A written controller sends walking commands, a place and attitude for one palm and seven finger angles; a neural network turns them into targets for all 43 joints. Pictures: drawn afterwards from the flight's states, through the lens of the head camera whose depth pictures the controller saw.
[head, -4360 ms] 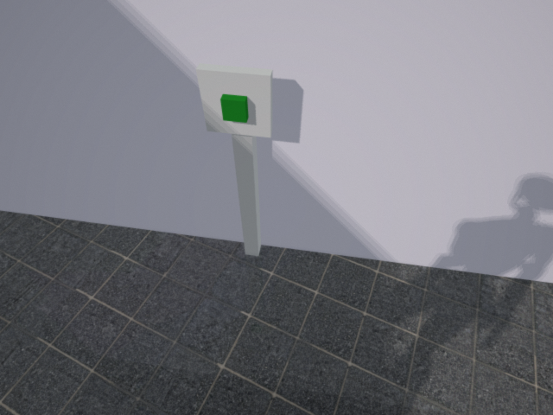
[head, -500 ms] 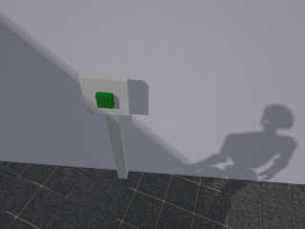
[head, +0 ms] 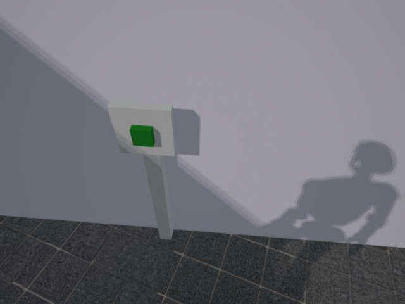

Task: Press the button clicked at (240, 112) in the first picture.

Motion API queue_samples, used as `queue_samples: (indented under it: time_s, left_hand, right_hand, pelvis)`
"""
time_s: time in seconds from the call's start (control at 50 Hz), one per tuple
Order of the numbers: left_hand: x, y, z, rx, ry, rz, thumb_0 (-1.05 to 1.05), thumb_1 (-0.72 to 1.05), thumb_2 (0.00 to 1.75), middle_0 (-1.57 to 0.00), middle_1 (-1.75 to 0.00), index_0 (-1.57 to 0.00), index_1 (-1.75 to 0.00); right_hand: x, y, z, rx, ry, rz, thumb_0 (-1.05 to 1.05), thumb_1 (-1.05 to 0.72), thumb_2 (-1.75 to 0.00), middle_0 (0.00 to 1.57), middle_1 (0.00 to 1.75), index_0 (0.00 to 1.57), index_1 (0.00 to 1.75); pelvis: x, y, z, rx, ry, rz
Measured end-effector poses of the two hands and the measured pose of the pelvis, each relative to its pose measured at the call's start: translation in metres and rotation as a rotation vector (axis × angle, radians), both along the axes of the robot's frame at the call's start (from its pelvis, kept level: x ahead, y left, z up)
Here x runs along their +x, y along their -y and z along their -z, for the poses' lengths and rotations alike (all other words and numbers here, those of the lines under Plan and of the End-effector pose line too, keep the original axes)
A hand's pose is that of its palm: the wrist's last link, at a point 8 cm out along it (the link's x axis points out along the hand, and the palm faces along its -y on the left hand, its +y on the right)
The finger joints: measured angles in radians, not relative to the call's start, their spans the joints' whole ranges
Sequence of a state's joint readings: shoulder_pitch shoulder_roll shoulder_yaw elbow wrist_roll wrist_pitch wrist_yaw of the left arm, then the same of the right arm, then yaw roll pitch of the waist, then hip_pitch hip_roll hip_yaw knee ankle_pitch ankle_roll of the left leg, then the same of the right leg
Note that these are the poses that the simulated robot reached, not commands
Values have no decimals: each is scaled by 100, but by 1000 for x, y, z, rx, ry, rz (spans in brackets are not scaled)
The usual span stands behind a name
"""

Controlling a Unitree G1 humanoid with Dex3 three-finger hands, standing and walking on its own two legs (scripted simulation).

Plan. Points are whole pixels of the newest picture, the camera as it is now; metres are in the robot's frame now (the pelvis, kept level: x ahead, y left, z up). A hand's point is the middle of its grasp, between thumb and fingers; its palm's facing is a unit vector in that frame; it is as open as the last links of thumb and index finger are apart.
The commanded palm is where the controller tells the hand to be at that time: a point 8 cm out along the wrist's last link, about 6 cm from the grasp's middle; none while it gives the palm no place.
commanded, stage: shuffle to correct the standing spot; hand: left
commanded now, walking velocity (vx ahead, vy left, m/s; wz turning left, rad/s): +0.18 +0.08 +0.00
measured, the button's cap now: (143, 135) +0.57 +0.22 -0.01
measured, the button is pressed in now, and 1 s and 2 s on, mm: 0 0 0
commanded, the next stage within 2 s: come to a stop and stand still in 0.18 s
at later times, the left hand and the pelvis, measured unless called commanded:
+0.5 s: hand out of the picture +0.10 +0.19 -0.19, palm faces +0.01 -0.98 -0.20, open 7.3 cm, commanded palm none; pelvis +0.07 +0.02 -0.01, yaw +0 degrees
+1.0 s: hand out of the picture +0.06 +0.21 -0.17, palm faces -0.01 -0.98 -0.22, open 7.4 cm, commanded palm none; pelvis +0.06 +0.03 +0.00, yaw -2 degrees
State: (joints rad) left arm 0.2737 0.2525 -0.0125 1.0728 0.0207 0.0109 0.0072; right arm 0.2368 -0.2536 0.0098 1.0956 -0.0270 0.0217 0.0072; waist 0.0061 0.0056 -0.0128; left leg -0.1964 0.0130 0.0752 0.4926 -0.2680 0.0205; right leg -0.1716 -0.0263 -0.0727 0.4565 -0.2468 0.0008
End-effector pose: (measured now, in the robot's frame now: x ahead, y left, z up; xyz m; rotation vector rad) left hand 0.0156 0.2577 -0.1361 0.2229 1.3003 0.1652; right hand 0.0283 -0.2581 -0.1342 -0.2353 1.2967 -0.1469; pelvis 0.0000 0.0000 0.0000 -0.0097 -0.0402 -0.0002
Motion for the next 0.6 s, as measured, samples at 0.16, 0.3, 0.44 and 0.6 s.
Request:
queue_samples:
  time_s: [0.16, 0.3, 0.44, 0.6]
  left_hand:
    - [-37, 21, 25, -113, -171, -55, 1, 90, 90, -20, -29, -20, -30]
    - [6, 29, 19, -129, -166, -4, 1, 90, 90, -20, -29, -20, -30]
    - [67, 22, 21, -56, -40, 1, 4, 94, 90, -20, -29, -20, -30]
    - [91, 12, 18, -51, -3, -23, 2, 94, 90, -20, -29, -20, -30]
  right_hand:
    - [-44, -46, 8, 39, -146, 95, 1, -90, -89, 20, 30, 20, 30]
    - [-78, -79, 9, 86, -237, 198, 0, -90, -89, 20, 30, 20, 30]
    - [-78, -90, 24, 136, -318, 228, 0, -90, -89, 20, 30, 20, 30]
    - [-7, -90, 19, 111, -170, 185, 0, -91, -89, 20, 30, 20, 30]
  pelvis:
    - [26, -18, 8, -1, 0, 14]
    - [46, -24, 4, 6, 8, 45]
    - [69, -15, 15, 12, 18, 31]
    - [73, -21, 7, 2, -3, 24]
